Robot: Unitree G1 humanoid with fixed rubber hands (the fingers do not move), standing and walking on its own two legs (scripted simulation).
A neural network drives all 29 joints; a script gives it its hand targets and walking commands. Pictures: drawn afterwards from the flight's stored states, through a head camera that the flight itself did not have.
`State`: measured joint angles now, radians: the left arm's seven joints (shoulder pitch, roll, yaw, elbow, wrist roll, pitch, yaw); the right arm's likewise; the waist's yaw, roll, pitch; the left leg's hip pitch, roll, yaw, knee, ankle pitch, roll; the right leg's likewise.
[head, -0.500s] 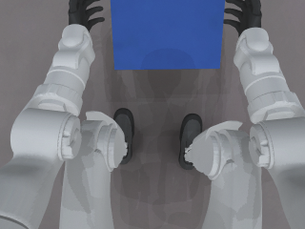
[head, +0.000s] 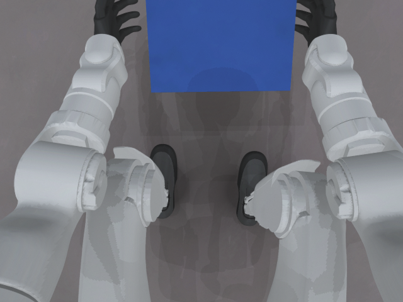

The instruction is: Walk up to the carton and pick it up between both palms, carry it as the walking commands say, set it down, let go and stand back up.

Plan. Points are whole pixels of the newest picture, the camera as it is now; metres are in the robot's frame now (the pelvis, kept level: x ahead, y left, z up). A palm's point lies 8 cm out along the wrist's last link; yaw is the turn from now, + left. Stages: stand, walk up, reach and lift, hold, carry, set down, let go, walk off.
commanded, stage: reach and lift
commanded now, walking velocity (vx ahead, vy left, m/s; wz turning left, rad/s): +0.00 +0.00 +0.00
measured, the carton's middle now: (217, 37) +0.51 +0.01 -0.27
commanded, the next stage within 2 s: none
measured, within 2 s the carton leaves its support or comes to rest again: leaves its support in 1.00 s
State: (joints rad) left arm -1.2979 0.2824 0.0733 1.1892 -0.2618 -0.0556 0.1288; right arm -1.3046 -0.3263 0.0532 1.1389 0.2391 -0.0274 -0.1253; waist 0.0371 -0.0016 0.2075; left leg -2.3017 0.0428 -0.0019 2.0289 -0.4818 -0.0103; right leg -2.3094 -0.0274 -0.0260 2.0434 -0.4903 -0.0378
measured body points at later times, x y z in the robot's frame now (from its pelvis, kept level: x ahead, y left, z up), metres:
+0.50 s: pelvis +0.00 +0.00 +0.00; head +0.36 -0.01 +0.25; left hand +0.51 +0.17 -0.20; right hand +0.52 -0.14 -0.21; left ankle +0.13 +0.13 -0.36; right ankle +0.12 -0.11 -0.36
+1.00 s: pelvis -0.01 +0.00 -0.01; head +0.36 -0.01 +0.25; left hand +0.52 +0.17 -0.20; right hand +0.53 -0.13 -0.20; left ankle +0.13 +0.13 -0.36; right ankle +0.12 -0.11 -0.36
